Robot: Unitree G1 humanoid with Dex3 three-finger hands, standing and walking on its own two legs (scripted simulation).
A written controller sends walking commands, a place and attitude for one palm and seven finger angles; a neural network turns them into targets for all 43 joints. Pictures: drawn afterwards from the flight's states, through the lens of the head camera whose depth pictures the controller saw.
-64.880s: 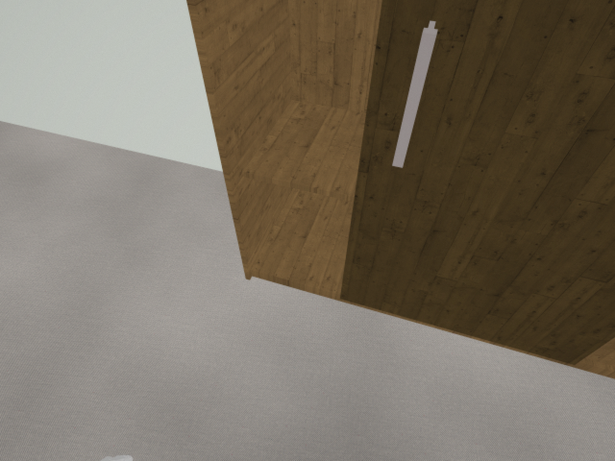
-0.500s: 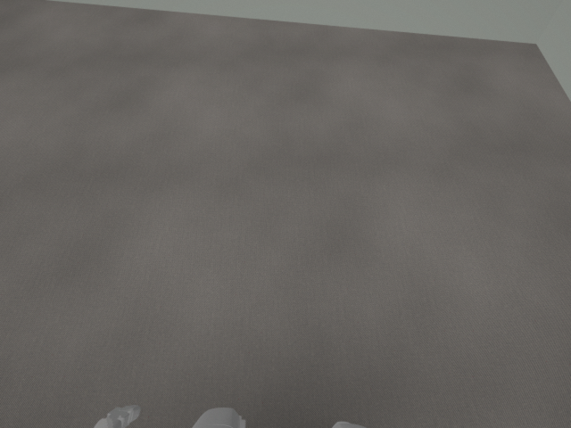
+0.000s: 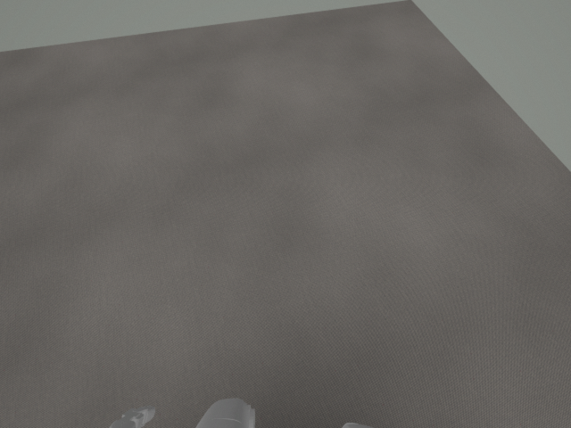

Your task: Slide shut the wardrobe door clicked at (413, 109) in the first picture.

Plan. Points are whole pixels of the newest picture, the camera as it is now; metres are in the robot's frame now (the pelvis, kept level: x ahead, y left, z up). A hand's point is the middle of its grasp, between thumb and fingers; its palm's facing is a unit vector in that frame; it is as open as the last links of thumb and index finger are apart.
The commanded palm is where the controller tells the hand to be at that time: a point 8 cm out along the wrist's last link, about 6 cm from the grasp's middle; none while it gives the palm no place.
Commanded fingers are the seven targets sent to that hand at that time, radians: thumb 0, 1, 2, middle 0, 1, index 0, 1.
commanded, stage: turn to face it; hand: right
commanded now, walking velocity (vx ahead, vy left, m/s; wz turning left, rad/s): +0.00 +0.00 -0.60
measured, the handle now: out of the picture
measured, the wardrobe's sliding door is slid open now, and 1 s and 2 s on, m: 0.00 0.00 0.00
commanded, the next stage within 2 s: take the last steps up to it in 1.94 s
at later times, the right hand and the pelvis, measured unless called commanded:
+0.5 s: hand out of the picture +0.02 -0.20 -0.18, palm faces +0.33 +0.92 -0.22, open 7.4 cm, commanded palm none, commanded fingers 0.00 -0.90 -0.90 0.20 0.30 0.20 0.30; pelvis +0.01 +0.02 -0.01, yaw -19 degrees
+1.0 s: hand out of the picture -0.04 -0.17 -0.16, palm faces +0.60 +0.76 -0.23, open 7.4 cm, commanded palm none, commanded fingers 0.00 -0.90 -0.90 0.20 0.30 0.20 0.30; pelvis +0.02 +0.03 +0.00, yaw -38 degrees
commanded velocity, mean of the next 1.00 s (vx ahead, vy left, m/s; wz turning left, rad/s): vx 0.00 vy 0.00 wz -0.60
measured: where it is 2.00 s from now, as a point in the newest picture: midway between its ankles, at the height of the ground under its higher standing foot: outside the picture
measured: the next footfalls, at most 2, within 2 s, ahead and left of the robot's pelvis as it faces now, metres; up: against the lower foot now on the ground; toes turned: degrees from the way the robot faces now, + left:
left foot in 0.18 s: +0.07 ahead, +0.16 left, +0.00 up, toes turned -4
right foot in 0.46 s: +0.02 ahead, -0.11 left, +0.00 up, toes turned -22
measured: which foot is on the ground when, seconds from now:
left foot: up 0.00-0.16, down 0.18-0.44, up 0.46-0.72, down 0.74-1.00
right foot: down 0.00-0.16, up 0.18-0.44, down 0.46-0.74, up 0.76-1.00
